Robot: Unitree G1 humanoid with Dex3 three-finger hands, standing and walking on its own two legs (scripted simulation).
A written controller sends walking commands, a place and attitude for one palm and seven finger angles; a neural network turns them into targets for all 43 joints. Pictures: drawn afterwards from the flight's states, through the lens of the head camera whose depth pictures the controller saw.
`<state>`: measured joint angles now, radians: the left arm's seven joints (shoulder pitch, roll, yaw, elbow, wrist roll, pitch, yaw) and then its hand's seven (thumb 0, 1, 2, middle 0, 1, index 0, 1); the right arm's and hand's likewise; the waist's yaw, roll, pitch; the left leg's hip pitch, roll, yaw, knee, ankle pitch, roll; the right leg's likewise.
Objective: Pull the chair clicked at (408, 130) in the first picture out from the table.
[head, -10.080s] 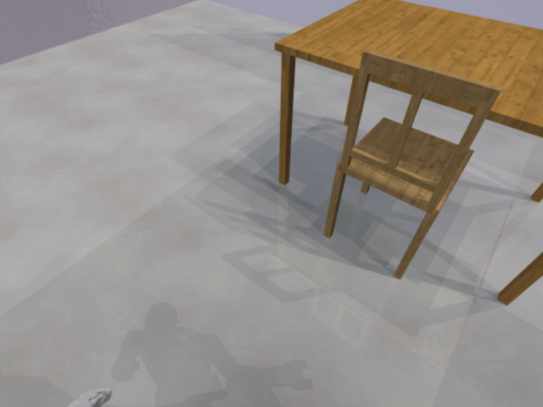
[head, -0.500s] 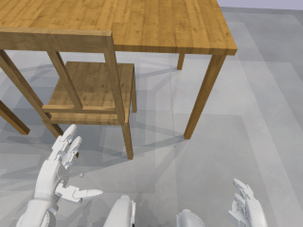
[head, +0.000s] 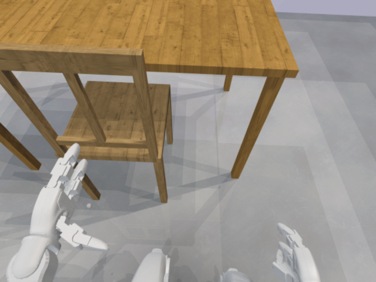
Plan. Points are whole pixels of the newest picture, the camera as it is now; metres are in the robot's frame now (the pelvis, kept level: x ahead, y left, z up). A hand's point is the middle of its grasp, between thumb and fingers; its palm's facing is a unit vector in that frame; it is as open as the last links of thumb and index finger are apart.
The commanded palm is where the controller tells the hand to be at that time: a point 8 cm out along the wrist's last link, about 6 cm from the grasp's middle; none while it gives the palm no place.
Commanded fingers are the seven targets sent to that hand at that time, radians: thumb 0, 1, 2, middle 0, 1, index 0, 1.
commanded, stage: raise the hand toward the chair's back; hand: left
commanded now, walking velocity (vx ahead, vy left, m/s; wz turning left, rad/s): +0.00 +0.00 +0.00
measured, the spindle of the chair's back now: (88, 111) +0.53 +0.33 -0.01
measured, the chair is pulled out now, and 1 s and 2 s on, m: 0.00 0.00 0.00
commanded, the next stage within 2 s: aim the fingers beside a spindle in 0.50 s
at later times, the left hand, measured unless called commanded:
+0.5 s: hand (99, 210) +0.24 +0.19 +0.05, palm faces +0.01 -1.00 -0.05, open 16.9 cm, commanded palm +0.22 +0.25 +0.06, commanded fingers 0.00 -0.50 0.30 -0.06 -0.08 -0.06 -0.08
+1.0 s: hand (116, 191) +0.28 +0.17 +0.04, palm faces -0.02 -1.00 -0.03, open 16.9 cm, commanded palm +0.26 +0.23 +0.04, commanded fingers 0.00 -0.50 0.30 -0.06 -0.08 -0.06 -0.08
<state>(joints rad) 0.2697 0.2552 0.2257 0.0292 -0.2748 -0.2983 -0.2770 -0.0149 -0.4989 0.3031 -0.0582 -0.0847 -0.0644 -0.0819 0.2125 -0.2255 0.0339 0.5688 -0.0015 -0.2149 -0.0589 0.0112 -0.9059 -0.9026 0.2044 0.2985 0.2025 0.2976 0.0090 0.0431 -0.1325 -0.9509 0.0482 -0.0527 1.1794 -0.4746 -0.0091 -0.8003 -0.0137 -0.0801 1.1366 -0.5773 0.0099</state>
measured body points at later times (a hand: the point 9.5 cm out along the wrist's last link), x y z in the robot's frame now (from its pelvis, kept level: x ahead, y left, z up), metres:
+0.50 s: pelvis -0.01 -0.01 +0.00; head +0.05 -0.02 +0.45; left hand +0.23 +0.24 +0.06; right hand +0.17 -0.25 -0.08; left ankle +0.05 +0.12 -0.65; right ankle -0.01 -0.13 -0.65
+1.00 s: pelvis +0.00 -0.01 -0.01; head +0.06 -0.02 +0.44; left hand +0.28 +0.22 +0.05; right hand +0.16 -0.26 -0.09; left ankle +0.05 +0.12 -0.65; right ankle -0.01 -0.13 -0.65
